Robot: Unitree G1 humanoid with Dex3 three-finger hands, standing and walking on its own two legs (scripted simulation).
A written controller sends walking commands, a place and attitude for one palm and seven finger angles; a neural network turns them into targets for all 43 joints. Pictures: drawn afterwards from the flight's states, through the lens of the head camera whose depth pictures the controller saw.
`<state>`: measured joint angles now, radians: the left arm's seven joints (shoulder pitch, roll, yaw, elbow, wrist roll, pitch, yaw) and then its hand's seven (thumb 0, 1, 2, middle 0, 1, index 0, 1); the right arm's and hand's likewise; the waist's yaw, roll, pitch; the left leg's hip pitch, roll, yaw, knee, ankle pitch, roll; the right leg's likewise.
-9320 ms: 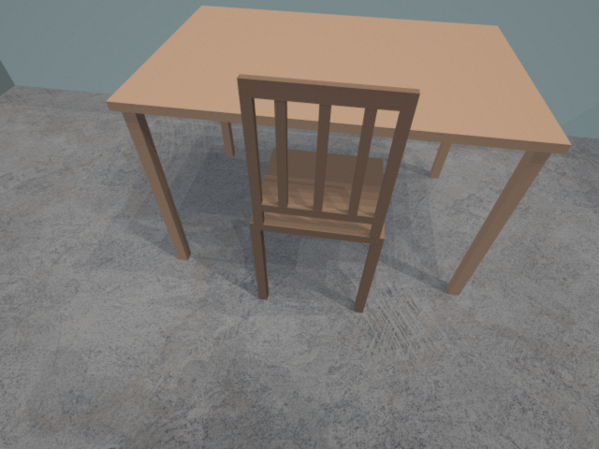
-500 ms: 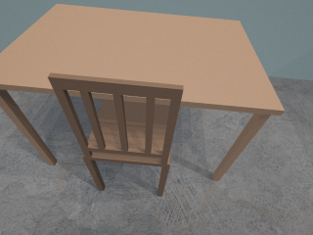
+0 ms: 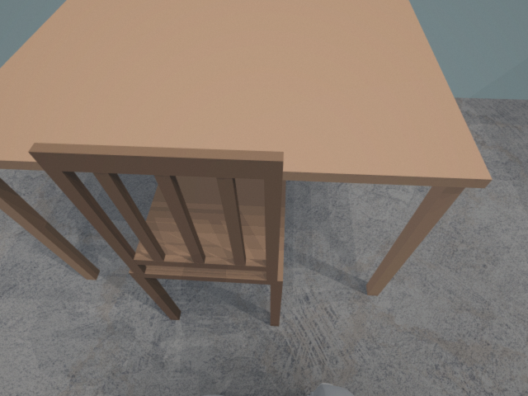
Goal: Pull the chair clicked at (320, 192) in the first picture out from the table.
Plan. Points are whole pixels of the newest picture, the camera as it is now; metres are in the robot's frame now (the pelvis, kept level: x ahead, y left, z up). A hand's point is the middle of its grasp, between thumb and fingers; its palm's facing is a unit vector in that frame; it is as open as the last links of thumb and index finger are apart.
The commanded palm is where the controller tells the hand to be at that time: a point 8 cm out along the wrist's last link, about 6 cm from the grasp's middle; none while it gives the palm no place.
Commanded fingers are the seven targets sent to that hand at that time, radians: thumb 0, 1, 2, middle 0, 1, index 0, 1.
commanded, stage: come to a stop and stand still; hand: left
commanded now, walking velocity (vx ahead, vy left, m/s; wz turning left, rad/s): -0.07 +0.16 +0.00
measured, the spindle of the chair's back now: (185, 224) +0.42 +0.18 -0.07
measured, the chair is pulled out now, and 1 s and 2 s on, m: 0.00 0.00 0.00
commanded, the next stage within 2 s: look again from close up in 0.90 s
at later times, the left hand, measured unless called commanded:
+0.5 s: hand out of the picture -0.06 +0.20 -0.16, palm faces +0.04 -0.98 -0.21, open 7.4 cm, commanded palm none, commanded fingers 0.00 0.90 0.90 -0.20 -0.30 -0.20 -0.30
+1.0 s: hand out of the picture -0.11 +0.17 -0.16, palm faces +0.01 -0.99 -0.15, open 7.4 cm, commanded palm none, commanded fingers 0.00 0.90 0.90 -0.20 -0.30 -0.20 -0.30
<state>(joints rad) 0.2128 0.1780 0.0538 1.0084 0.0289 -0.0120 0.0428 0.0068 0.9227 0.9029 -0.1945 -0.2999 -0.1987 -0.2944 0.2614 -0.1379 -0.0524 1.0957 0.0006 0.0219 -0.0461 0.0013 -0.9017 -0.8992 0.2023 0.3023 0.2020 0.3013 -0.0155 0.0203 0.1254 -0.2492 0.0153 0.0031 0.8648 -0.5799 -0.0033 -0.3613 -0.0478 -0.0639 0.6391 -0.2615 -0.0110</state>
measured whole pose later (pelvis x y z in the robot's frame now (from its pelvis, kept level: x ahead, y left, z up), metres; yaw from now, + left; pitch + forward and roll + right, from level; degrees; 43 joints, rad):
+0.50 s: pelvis -0.06 +0.03 +0.01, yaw -2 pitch +0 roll +1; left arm 0.31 0.16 0.03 1.06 0.02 0.01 0.04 0.00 0.91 0.90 -0.19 -0.30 -0.20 -0.29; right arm 0.24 -0.15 -0.02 1.06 -0.01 0.01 -0.03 0.01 -0.94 -0.90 0.20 0.30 0.20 0.30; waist 0.02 -0.03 0.04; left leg -0.27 -0.04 0.07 0.48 -0.21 0.04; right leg -0.18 -0.03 0.00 0.51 -0.32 0.00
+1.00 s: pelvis -0.07 +0.02 +0.02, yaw -2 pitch -1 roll +0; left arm 0.37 0.11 0.00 1.13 0.02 -0.02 0.04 0.00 0.91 0.90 -0.20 -0.30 -0.20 -0.29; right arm 0.32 -0.11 -0.01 1.16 -0.01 0.01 -0.02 0.00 -0.90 -0.90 0.20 0.30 0.20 0.30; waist 0.00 -0.02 0.01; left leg -0.23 -0.01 0.05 0.37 -0.13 0.02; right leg -0.16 0.01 -0.01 0.42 -0.25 -0.02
